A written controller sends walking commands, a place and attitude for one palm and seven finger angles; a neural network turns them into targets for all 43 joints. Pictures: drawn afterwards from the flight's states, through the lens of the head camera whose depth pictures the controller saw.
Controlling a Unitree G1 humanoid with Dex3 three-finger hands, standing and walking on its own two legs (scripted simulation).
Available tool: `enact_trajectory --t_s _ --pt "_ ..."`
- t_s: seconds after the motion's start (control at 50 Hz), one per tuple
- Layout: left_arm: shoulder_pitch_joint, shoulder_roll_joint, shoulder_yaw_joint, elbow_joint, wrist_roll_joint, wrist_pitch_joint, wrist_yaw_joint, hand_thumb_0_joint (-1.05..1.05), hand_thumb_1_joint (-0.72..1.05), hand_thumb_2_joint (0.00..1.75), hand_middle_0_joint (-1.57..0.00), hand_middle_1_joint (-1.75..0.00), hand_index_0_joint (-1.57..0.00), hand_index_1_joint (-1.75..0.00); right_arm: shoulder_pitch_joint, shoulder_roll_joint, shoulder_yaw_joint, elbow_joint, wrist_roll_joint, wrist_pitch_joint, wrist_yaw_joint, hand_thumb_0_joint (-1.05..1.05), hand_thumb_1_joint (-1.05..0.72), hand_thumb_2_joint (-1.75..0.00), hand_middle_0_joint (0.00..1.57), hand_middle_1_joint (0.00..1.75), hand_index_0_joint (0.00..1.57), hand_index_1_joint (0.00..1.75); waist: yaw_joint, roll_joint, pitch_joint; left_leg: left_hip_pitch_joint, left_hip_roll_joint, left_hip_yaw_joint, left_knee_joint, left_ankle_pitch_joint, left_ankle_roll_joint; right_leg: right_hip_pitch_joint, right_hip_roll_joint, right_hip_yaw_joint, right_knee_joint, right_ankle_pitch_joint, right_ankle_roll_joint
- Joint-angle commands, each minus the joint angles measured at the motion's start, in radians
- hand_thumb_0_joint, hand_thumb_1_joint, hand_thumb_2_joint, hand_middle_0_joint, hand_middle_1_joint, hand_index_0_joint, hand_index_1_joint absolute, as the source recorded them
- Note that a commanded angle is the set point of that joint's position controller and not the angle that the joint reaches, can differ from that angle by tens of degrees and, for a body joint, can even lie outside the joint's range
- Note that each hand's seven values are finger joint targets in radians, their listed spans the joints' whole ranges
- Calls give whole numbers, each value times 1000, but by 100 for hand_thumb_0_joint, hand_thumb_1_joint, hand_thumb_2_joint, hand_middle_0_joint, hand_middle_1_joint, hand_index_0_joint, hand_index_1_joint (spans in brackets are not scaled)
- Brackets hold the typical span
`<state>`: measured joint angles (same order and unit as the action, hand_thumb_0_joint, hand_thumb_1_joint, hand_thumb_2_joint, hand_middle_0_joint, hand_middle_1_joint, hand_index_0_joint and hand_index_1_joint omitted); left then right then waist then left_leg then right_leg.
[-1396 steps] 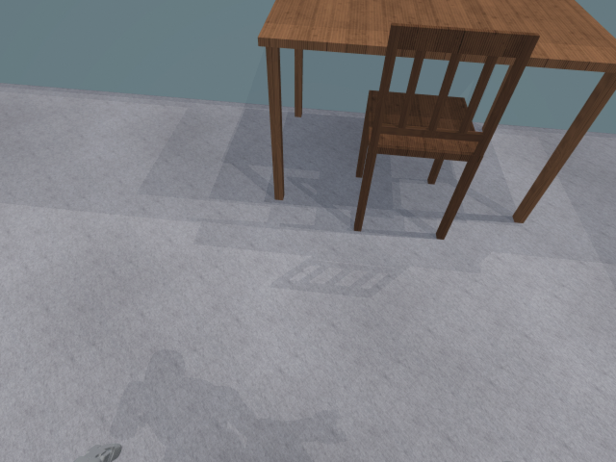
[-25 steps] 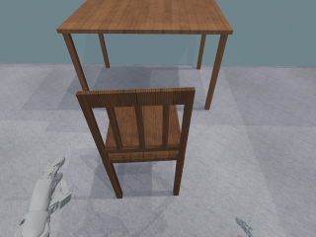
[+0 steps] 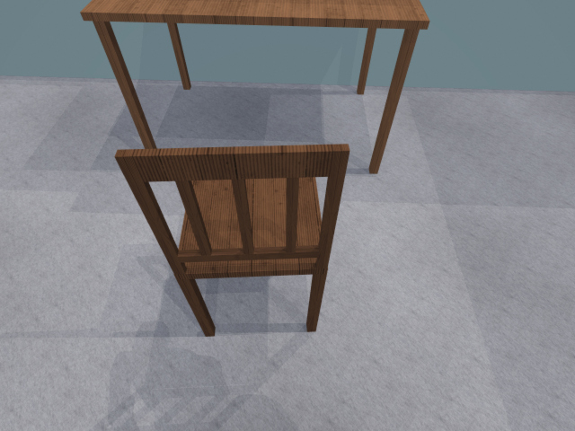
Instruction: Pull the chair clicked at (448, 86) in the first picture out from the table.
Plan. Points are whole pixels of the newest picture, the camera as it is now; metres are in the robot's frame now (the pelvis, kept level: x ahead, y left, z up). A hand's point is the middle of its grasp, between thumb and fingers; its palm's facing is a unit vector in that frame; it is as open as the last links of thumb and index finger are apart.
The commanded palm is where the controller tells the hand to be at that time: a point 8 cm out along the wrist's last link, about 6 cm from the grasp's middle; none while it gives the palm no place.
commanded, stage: let the arm hang, fingers relaxed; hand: left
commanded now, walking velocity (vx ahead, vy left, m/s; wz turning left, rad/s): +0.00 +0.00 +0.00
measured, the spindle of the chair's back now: (244, 218) +0.52 +0.13 -0.11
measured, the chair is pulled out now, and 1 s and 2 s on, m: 0.70 0.70 0.70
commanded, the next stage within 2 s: look to check the result in 0.48 s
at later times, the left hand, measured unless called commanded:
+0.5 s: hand out of the picture -0.01 +0.15 -0.17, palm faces +0.03 -0.98 -0.18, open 7.3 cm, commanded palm none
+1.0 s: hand out of the picture -0.02 +0.14 -0.17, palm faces +0.03 -0.99 -0.16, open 7.4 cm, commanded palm none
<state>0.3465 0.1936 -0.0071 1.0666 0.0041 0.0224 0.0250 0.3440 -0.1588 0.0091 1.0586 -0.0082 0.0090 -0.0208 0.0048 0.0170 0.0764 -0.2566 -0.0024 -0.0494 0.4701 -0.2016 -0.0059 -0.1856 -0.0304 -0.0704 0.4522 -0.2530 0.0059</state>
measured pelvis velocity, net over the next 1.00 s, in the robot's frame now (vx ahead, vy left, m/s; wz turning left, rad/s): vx -0.01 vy -0.02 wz -0.01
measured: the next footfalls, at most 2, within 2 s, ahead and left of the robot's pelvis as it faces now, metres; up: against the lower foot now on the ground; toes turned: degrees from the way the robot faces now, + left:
none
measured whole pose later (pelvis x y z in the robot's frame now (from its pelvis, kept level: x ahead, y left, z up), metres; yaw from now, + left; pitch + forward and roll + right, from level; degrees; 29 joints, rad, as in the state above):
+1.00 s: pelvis -0.01 -0.02 +0.00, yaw -1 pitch -1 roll +0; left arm 0.32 0.12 -0.01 1.07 0.01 0.01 0.03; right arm 0.33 -0.11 0.01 1.08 -0.01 0.00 -0.03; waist 0.00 0.01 0.07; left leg -0.26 0.03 -0.05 0.46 -0.19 -0.03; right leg -0.20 0.00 -0.07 0.47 -0.25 -0.02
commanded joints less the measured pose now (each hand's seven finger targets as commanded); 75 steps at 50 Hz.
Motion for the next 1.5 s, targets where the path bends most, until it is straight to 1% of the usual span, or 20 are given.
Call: enact_trajectory --t_s 0.0,0.06,0.18,0.28,0.44,0.48,0.64,0.68,0.76,0.78,0.94,0.96,1.04,1.08,1.22,1.26,1.34,1.36,1.44,1.48 --pt "50 68 6 -22 1 -21 9 0 90 90 -20 -30 -20 -30 72 -77 -21 -20 -5 -16 -9 0 -90 -90 20 30 20 30 -6 -40 -20 23 71 -59 -80 55 54 -27 -75 83 -98 32 -59" --pt "57 62 8 -18 0 -22 12 0 90 90 -20 -30 -20 -30 70 -67 -19 -10 -2 -15 -11 0 -90 -90 20 30 20 30 -3 -9 3 12 70 -55 -84 45 54 -35 -71 84 -107 19 -57" --pt "52 41 12 -20 3 -20 15 0 90 90 -20 -30 -20 -30 71 -49 -19 2 -6 -14 -12 0 -90 -90 20 30 20 30 -7 -8 43 -9 70 -56 -94 13 52 -61 -68 85 -104 -7 -59" --pt "59 34 14 -17 3 -21 16 0 90 90 -20 -30 -20 -30 76 -38 -20 0 -7 -15 -15 0 -90 -90 20 30 20 30 -4 14 31 -6 71 -55 -96 12 51 -54 -66 91 -104 3 -61" --pt "54 29 17 -24 2 -25 14 0 90 90 -20 -30 -20 -30 86 -36 -20 -2 -7 -18 -16 0 -90 -90 20 30 20 30 -6 -4 1 14 75 -49 -85 37 47 -47 -66 96 -104 23 -63" --pt "54 31 15 -22 2 -24 14 0 90 90 -20 -30 -20 -30 83 -34 -21 -1 -7 -16 -16 0 -90 -90 20 30 20 30 -6 -2 28 5 75 -45 -86 29 46 -60 -66 92 -110 12 -64" --pt "52 28 17 -22 2 -25 15 0 90 90 -20 -30 -20 -30 91 -31 -19 5 -7 -16 -16 0 -90 -90 20 30 20 30 -7 -10 14 8 75 -43 -85 24 43 -55 -66 96 -110 3 -67" --pt "57 27 15 -20 2 -24 15 0 90 90 -20 -30 -20 -30 83 -28 -20 5 -6 -14 -17 0 -90 -90 20 30 20 30 -5 -6 44 2 75 -43 -85 16 44 -73 -65 97 -117 -4 -68" --pt "57 25 16 -19 2 -25 14 0 90 90 -20 -30 -20 -30 88 -25 -20 9 -5 -12 -18 0 -90 -90 20 30 20 30 -6 -19 37 5 75 -40 -85 5 44 -70 -62 96 -125 -15 -69" --pt "55 27 16 -19 2 -24 14 0 90 90 -20 -30 -20 -30 89 -28 -20 8 -6 -13 -18 0 -90 -90 20 30 20 30 -8 6 30 6 76 -42 -85 12 42 -69 -64 99 -116 -8 -68" --pt "62 21 18 -20 2 -23 14 0 90 90 -20 -30 -20 -30 90 -24 -20 4 -6 -17 -20 0 -90 -90 20 30 20 30 -5 12 6 9 80 -52 -95 7 45 -57 -61 94 -103 -1 -67" --pt "62 19 17 -17 3 -23 13 0 90 90 -20 -30 -20 -30 84 -22 -20 5 -4 -15 -21 0 -90 -90 20 30 20 30 -2 14 35 -2 80 -48 -97 -3 47 -66 -57 94 -114 -4 -67" --pt "60 19 18 -21 2 -25 13 0 90 90 -20 -30 -20 -30 95 -24 -19 4 -5 -18 -21 0 -90 -90 20 30 20 30 -6 -8 -4 12 79 -49 -90 25 44 -48 -62 99 -104 12 -67" --pt "61 17 17 -21 2 -23 14 0 90 90 -20 -30 -20 -30 84 -23 -20 2 -6 -16 -22 0 -90 -90 20 30 20 30 -4 9 27 3 79 -48 -92 19 45 -63 -62 94 -107 10 -67" --pt "63 16 18 -22 1 -25 14 0 90 90 -20 -30 -20 -30 85 -22 -19 3 -4 -18 -22 0 -90 -90 20 30 20 30 -5 -11 -3 20 80 -47 -85 39 45 -50 -66 96 -105 25 -66" --pt "61 13 16 -20 2 -24 14 0 90 90 -20 -30 -20 -30 78 -18 -19 6 -4 -14 -23 0 -90 -90 20 30 20 30 -4 -3 34 8 77 -42 -88 15 45 -69 -61 98 -118 5 -68" --pt "62 20 17 -22 1 -25 14 0 90 90 -20 -30 -20 -30 85 -22 -18 6 -4 -17 -22 0 -90 -90 20 30 20 30 -6 -1 -3 20 78 -42 -82 36 43 -50 -65 101 -106 22 -67" --pt "58 15 16 -23 1 -24 15 0 90 90 -20 -30 -20 -30 79 -19 -19 7 -4 -15 -23 0 -90 -90 20 30 20 30 -5 -5 25 10 79 -41 -87 25 44 -60 -60 98 -115 16 -68" --pt "62 18 19 -23 1 -24 14 0 90 90 -20 -30 -20 -30 81 -24 -18 3 -4 -19 -24 0 -90 -90 20 30 20 30 -3 -7 1 9 81 -51 -92 33 45 -42 -63 97 -102 22 -65" --pt "59 17 18 -22 2 -23 14 0 90 90 -20 -30 -20 -30 77 -25 -18 5 -4 -19 -24 0 -90 -90 20 30 20 30 -3 3 22 5 80 -47 -90 47 45 -50 -64 93 -102 32 -65"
